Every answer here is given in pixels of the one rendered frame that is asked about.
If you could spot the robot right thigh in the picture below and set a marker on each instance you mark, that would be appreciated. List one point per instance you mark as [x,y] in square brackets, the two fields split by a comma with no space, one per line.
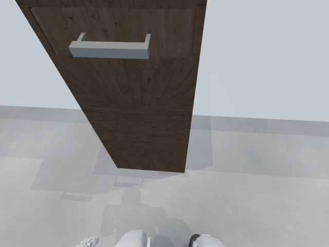
[207,241]

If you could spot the handle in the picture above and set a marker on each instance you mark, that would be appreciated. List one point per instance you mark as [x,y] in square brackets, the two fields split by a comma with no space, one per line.
[127,50]

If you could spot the cabinet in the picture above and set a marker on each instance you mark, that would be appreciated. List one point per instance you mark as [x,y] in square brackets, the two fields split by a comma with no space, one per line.
[141,109]

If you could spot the robot right foot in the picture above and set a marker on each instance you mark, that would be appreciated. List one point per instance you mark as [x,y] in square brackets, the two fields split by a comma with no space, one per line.
[193,238]

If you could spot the drawer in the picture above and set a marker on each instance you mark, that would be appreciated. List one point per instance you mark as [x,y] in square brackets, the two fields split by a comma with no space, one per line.
[171,29]

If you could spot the robot left hand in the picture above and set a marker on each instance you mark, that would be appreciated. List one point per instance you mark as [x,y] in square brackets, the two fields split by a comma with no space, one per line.
[88,242]

